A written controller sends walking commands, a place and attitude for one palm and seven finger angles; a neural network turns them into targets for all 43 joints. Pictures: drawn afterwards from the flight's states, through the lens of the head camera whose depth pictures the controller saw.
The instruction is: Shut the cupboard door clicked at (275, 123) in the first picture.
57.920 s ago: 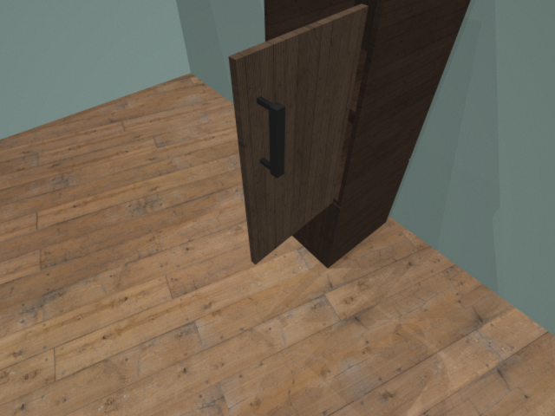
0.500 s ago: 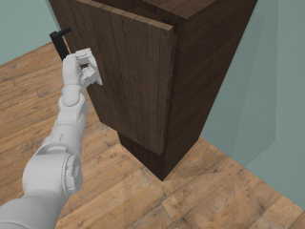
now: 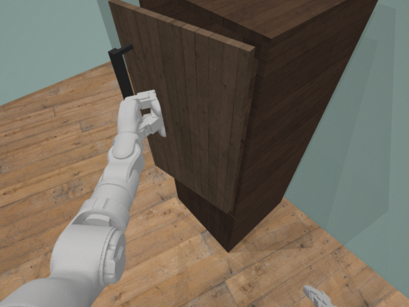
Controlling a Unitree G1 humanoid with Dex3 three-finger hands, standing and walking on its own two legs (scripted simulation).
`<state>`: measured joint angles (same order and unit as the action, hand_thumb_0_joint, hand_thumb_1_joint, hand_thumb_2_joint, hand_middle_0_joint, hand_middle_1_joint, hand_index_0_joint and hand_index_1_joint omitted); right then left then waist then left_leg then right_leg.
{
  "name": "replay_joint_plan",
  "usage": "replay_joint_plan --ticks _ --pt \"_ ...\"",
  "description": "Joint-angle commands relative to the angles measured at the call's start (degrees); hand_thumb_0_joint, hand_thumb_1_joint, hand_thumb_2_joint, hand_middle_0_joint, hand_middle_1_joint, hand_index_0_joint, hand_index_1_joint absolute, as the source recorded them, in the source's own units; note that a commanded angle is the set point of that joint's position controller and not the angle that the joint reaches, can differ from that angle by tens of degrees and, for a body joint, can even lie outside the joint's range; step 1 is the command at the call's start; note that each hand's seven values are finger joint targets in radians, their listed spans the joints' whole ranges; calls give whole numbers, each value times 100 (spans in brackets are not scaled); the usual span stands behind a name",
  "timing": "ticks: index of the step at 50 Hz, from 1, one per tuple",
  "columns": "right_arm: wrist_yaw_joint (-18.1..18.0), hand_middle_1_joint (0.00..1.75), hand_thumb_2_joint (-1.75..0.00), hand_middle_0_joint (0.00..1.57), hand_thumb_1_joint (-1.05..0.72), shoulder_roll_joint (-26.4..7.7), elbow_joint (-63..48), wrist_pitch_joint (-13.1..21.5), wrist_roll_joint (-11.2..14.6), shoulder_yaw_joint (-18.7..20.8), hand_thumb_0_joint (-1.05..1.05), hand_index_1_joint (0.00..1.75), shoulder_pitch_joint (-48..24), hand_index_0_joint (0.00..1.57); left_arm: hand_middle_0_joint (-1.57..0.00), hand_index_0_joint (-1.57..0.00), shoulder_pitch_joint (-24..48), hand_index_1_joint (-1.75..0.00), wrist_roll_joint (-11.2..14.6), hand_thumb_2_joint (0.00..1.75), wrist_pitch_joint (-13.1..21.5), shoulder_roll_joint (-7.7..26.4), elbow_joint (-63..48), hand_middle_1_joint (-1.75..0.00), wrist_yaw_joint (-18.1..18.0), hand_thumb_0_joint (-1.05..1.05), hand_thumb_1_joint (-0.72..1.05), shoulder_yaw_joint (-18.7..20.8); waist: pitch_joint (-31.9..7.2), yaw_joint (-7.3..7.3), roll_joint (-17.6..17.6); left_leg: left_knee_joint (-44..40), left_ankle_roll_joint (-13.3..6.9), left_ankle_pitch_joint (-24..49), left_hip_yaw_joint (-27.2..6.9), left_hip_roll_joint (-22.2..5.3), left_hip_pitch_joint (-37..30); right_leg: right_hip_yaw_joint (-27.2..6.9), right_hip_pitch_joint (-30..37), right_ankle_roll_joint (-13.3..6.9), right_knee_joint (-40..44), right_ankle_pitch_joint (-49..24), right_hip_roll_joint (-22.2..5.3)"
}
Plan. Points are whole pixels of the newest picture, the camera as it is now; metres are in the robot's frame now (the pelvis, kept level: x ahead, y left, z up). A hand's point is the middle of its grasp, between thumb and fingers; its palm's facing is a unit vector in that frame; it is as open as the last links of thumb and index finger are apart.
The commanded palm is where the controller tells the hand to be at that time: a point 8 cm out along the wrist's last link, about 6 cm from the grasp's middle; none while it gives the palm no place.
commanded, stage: draw the hand back to the body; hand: left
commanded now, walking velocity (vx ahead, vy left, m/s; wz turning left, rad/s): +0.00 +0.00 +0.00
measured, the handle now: (129, 77) +0.62 +0.17 +0.11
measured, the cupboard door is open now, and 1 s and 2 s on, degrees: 11 11 11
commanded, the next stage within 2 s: step back with the hand held close in 1.50 s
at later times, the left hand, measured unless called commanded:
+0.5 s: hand (95, 162) +0.33 +0.17 +0.15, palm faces +0.07 -0.99 -0.11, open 3.0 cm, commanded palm +0.29 +0.23 +0.16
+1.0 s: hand (2, 210) +0.24 +0.26 +0.17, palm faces +0.37 -0.86 -0.35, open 5.1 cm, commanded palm +0.19 +0.31 +0.19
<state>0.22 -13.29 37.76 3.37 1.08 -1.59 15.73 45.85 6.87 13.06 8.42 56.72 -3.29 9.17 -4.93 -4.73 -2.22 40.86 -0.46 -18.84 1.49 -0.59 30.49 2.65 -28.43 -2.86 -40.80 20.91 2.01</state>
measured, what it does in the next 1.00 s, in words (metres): stands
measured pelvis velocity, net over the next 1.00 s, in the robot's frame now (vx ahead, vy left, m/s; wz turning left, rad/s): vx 0.02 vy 0.02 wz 0.00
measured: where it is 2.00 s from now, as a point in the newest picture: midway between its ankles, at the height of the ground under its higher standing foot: outside the picture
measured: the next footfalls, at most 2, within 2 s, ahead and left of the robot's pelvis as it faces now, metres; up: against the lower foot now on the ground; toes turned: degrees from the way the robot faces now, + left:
none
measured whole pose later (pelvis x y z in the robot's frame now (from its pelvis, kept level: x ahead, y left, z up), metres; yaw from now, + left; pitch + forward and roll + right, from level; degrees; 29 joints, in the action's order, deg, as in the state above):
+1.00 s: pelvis +0.02 +0.02 +0.03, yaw +0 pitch -4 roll +0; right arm -3.3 -12.3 35.8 0.4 0.6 -3.1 11.8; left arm -20.3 4.0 3.2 18.6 -16.3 -5.0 14.4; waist -0.1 2.6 -4.2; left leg 23.4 -2.1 -13.8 2.3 1.1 5.7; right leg 1.4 -2.8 -0.8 -21.3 14.6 0.8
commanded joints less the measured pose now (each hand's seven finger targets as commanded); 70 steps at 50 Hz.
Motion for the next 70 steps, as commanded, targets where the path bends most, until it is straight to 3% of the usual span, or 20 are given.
replay_joint_plan --ticks 1,4,8,11,16,21,22,24,31,35,40,43,47,49,50,56,57,62,69,70 --pt "-61 30 -90 20 -90 -789 -715 243 4 325 0 30 274 20 -130 -130 1618 -150 -14 90 874 1367 -2344 -150 42 0 90 469 -2563 297 289 -277 -150 1715 -23 175 -1260 -303 1280 205 355 -2852 -53" --pt "-26 30 -90 20 -90 -791 -828 228 29 372 0 30 232 20 -130 -130 638 -150 -126 90 823 1362 -2857 -150 185 0 90 357 -2450 405 310 -329 -174 1926 31 136 -1308 -286 1431 229 375 -3109 -33" --pt "-125 30 -90 20 -90 -820 -935 151 182 374 0 30 -51 20 -130 -130 128 -150 224 90 149 1311 -3454 -150 511 0 90 303 -1631 320 725 -589 -225 1292 104 128 -1209 -376 1453 383 896 -2684 -84" --pt "-270 30 -90 20 -90 -787 -988 163 258 323 0 30 -344 20 -130 -130 52 -150 485 90 -234 1342 -4166 -150 719 0 90 277 -1345 359 565 -752 -247 1088 86 141 -1427 -414 1472 393 1166 -2259 -116" --pt "-394 30 -90 20 -90 -712 -1032 346 282 226 0 30 -666 20 -130 -130 -691 -150 563 90 -404 1223 -5098 -150 908 0 90 57 -1067 419 -28 -930 -245 1142 -24 123 -1884 -309 1340 273 1259 -1928 -80" --pt "-443 30 -90 20 -90 -765 -1134 375 322 162 0 30 -947 20 -116 -116 -1716 -135 726 90 -987 1432 -5192 -135 1074 0 90 371 -730 563 485 -1100 -211 872 -74 147 -1766 -286 1441 298 1444 -1504 -129" --pt "-488 30 -90 20 -90 -622 -1188 301 240 159 0 30 -1063 20 -113 -113 -1781 -132 125 90 -642 1551 -6060 -132 602 0 90 -42 -355 476 491 -1349 -193 818 -18 109 -1907 -480 1383 349 1772 -1352 -274" --pt "-521 30 -90 20 -90 -653 -1165 228 198 164 0 30 -1127 20 -108 -108 -2506 -126 35 90 -612 1503 -6013 -126 253 0 90 96 -247 522 585 -1420 -206 794 -52 82 -1966 -418 1465 358 1876 -1226 -258" --pt "-531 30 -90 20 -90 -575 -1175 122 84 71 0 30 -1267 20 -89 -89 -2913 -105 -235 90 -564 1721 -7394 -105 -132 0 90 196 -453 525 -310 -1836 -152 1275 -70 11 -2736 -255 1957 210 2035 -1534 -164" --pt "-511 30 -90 20 -90 -548 -1156 126 28 51 0 30 -1311 20 -78 -78 -3673 -93 -264 90 -609 1673 -7701 -93 -213 0 90 245 -242 571 -350 -2004 -122 1486 -120 -28 -2833 -198 2121 183 2138 -1639 -142" --pt "-466 30 -90 20 -90 -561 -1186 69 -13 75 0 30 -1336 20 -64 -64 -4796 -78 -252 90 -654 1670 -7926 -78 -213 0 90 468 -33 662 -5 -2125 -100 1700 -154 -70 -2764 -148 2304 186 2202 -1747 -144" --pt "-440 30 -90 20 -90 -578 -1200 7 -19 103 0 30 -1356 20 -56 -56 -5278 -69 -268 90 -651 1883 -8147 -69 -223 0 90 844 -85 730 176 -2111 -90 1830 -149 -69 -2742 -127 2366 194 2204 -1850 -128" --pt "-434 30 -90 20 -90 -539 -1226 29 -30 144 0 30 -1357 20 -45 -45 -5816 -57 -273 90 -597 2045 -8654 -57 -255 0 90 1161 -128 782 -180 -2036 -62 2185 -142 -73 -2734 -118 2483 189 2132 -2044 -161" --pt "-438 30 -90 20 -90 -572 -1194 86 -46 164 0 30 -1350 20 -39 -39 -6058 -51 -297 90 -570 2323 -8807 -51 -293 0 90 1480 -129 824 -268 -2005 -68 2224 -134 -69 -2739 -137 2455 195 2177 -2064 -157" --pt "-440 30 -90 20 -90 -521 -1214 97 -37 173 0 30 -1321 20 -36 -36 -6204 -48 -267 90 -566 2190 -8927 -48 -300 0 90 1422 -166 805 -298 -1998 -63 2274 -138 -67 -2727 -122 2501 196 2132 -2084 -186" --pt "-448 30 -90 20 -90 -565 -1169 218 -20 246 0 30 -1221 20 -20 -20 -6951 -30 -267 90 -508 2434 -9129 -30 -372 0 90 1926 68 835 -222 -1970 -41 2238 -136 -96 -2648 -101 2325 207 2168 -1967 -163" --pt "-442 30 -90 20 -90 -551 -1143 239 -29 246 0 30 -1226 20 -20 -20 -6945 -30 -266 90 -510 2176 -9009 -30 -356 0 90 1687 232 781 -121 -1994 -47 2099 -132 -86 -2587 -88 2236 216 2177 -1882 -176" --pt "-494 30 -90 20 -90 -639 -1060 305 -17 298 0 30 -1174 20 -20 -20 -6466 -30 -314 90 -499 2012 -8750 -30 -393 0 90 1438 552 683 -11 -2093 -100 1468 -143 -87 -2567 -103 1937 230 2303 -1322 -180" --pt "-514 30 -90 20 -90 -615 -1058 411 -57 264 0 30 -1232 20 -20 -20 -6598 -30 -346 90 -417 2417 -9084 -30 -437 0 90 1786 11 855 -214 -2019 -124 1726 -131 -17 -2687 -171 2315 198 2269 -1628 -192" --pt "-506 30 -90 20 -90 -550 -1091 411 -47 252 0 30 -1247 20 -20 -20 -6628 -30 -327 90 -412 2250 -9191 -30 -421 0 90 1649 9 829 -314 -2027 -110 1811 -117 -24 -2693 -168 2354 197 2229 -1707 -211"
